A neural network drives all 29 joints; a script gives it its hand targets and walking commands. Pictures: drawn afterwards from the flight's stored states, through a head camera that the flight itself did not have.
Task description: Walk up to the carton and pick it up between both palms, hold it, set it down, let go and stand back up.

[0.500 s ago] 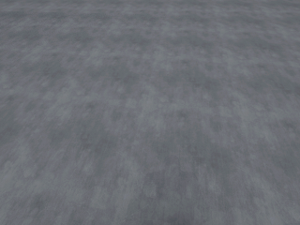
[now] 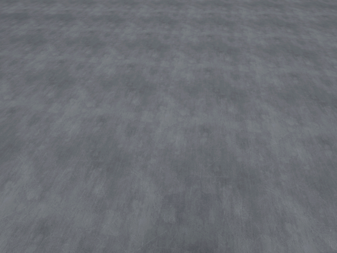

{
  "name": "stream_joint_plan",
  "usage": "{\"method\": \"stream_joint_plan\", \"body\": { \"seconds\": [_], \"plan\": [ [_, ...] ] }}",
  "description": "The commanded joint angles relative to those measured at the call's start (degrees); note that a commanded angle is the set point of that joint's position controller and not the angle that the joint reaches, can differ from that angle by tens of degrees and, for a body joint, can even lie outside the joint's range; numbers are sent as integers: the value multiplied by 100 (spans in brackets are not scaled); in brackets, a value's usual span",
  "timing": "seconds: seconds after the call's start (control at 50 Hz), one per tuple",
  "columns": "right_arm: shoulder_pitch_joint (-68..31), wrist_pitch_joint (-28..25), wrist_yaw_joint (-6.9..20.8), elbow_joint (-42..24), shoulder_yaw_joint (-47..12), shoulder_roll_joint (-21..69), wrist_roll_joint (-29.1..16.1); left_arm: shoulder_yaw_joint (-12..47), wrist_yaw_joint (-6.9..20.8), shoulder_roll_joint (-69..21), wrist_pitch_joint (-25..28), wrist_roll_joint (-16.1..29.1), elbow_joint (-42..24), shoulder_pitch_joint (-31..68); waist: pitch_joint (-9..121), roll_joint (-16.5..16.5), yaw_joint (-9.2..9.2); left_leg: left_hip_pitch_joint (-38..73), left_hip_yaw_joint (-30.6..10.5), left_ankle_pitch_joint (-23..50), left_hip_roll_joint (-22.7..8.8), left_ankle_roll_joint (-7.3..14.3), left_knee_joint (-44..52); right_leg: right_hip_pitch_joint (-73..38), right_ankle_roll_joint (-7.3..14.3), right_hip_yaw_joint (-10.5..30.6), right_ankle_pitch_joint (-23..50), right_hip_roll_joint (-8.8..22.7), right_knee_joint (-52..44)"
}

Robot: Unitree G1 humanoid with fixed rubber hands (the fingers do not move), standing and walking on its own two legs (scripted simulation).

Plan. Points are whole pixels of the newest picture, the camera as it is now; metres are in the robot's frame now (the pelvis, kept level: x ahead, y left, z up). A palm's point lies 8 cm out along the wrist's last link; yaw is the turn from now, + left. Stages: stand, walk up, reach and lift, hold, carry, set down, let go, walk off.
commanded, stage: stand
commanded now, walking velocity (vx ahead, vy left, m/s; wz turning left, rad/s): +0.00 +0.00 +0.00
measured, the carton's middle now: out of the picture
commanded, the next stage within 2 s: walk up in 1.56 s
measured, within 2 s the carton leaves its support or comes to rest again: neither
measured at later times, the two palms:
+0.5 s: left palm out of the picture +0.01 +0.22 -0.14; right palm out of the picture +0.02 -0.22 -0.14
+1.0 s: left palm out of the picture +0.02 +0.22 -0.14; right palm out of the picture +0.02 -0.22 -0.14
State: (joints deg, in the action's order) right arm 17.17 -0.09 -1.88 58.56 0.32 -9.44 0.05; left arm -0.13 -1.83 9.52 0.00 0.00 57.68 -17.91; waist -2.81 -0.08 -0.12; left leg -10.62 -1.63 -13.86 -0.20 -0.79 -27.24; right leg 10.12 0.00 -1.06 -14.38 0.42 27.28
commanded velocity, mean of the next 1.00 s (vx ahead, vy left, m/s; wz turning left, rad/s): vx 0.00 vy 0.00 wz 0.00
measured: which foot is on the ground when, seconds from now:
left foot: down 0.00-1.00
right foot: down 0.00-1.00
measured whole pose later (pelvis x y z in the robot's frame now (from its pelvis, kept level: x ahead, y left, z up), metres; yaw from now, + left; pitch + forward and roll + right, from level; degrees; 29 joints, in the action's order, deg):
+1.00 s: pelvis +0.01 +0.00 +0.00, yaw +0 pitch -3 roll +0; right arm 15.3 -0.4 -2.5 61.6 -1.0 -8.8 -0.2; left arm 0.5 -2.3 8.8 0.2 0.1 60.7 -16.0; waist -3.6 -0.4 -0.1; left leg -9.2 -1.7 -14.3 -0.2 -0.8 -26.0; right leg 8.7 -0.2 -1.0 -14.8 0.6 26.0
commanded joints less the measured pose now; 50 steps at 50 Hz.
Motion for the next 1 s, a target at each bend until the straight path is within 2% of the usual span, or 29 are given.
{"method": "stream_joint_plan", "body": {
  "seconds": [0.0, 0.16, 0.3, 0.42, 0.48, 0.56, 0.8, 0.98],
  "plan": [
    [284, -111, -63, -297, 130, -850, 1, -134, -52, 790, 106, -10, -299, -297, -281, -7, 4, -317, -451, 343, -479, 151, 646, 238, 70, 561, 324, 502, -748],
    [277, -104, -69, -213, 77, -823, 0, -113, -59, 763, 107, 9, -216, -289, -281, -41, 11, -264, -449, 395, -487, 147, 658, 213, 81, 553, 364, 516, -760],
    [258, -107, -76, -146, 59, -788, -12, -123, -67, 773, 105, 5, -147, -302, -236, 114, 14, -295, -441, 418, -495, 148, 669, 127, 91, 576, 401, 526, -742],
    [253, -120, -78, -119, 52, -796, -22, -97, -71, 755, 107, 3, -105, -258, -147, -8, 7, -236, -456, 495, -513, 145, 683, 84, 66, 554, 519, 517, -705],
    [249, -120, -86, -80, 35, -762, -17, -95, -75, 718, 110, -5, -53, -269, -193, 71, 2, -241, -443, 642, -514, 157, 650, 33, 76, 542, 639, 540, -718],
    [255, -117, -91, -50, 30, -768, -17, -90, -76, 735, 105, 12, -48, -238, -213, -25, 11, -241, -455, 622, -506, 144, 674, 69, 65, 515, 587, 522, -732],
    [220, -121, -102, 22, 15, -742, -28, -83, -92, 691, 103, 14, 21, -248, -210, 43, -3, -163, -418, 842, -528, 139, 658, -5, 72, 516, 796, 547, -718],
    [237, -115, -110, 83, 6, -735, -31, -72, -101, 677, 100, 11, 82, -227, -213, -24, 4, -144, -418, 841, -529, 132, 683, -36, 64, 493, 849, 551, -731]
  ]
}}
